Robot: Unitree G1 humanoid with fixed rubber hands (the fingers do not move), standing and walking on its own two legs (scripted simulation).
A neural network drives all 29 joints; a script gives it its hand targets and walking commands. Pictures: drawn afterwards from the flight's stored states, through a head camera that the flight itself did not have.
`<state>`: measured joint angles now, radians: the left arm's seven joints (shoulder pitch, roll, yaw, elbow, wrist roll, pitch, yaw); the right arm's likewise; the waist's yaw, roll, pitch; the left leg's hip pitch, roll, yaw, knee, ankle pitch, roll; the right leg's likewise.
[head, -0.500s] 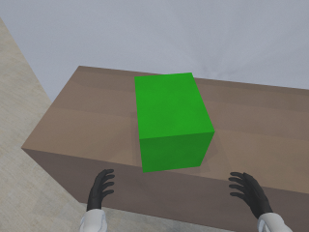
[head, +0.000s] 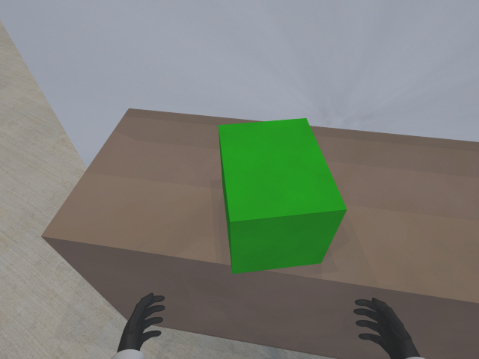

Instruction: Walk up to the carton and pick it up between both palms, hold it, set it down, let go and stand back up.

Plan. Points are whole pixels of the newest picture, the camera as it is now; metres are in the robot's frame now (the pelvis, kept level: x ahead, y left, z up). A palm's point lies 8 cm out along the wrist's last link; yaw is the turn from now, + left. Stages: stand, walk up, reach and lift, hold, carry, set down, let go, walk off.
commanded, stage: set down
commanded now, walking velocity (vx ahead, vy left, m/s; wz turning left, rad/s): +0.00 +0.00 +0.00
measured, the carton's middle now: (269, 194) +0.43 -0.04 -0.01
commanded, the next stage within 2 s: let go in 0.32 s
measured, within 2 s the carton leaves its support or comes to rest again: neither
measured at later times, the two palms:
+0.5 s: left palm (115, 350) +0.15 +0.23 -0.08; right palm (386, 355) +0.15 -0.22 -0.09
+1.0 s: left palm out of the picture +0.12 +0.23 -0.09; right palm out of the picture +0.13 -0.24 -0.09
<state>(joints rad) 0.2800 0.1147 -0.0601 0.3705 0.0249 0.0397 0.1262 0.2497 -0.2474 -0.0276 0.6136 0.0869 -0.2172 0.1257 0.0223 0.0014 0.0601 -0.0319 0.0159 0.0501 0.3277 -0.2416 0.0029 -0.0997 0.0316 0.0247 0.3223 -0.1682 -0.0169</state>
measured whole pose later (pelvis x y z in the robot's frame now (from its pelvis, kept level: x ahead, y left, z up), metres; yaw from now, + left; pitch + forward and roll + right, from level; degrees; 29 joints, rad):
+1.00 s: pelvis -0.01 +0.00 -0.01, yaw +2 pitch -2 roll -1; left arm 0.23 0.20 0.00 0.60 0.01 0.03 0.02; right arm 0.22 -0.22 -0.04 0.69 0.00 -0.10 0.01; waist 0.01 0.00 0.01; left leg -0.14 0.02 0.02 0.48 -0.29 0.00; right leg -0.19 0.02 -0.02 0.45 -0.22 -0.02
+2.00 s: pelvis -0.04 +0.02 -0.01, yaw +4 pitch -3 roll +0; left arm 0.37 0.25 -0.02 0.88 0.01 -0.01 0.02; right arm 0.40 -0.25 0.01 0.75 0.00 -0.02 -0.01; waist 0.01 0.00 0.04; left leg -0.20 -0.05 0.00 0.49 -0.24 0.05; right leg -0.24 -0.04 -0.02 0.47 -0.19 0.03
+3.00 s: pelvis -0.03 +0.00 -0.01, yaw +5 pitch -2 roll +0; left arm 0.34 0.23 -0.02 0.96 0.01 -0.01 0.03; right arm 0.38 -0.22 0.01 0.89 0.00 -0.02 -0.03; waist 0.00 0.00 0.01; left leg -0.18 -0.03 -0.03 0.46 -0.25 0.02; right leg -0.21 -0.02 -0.03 0.44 -0.20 0.00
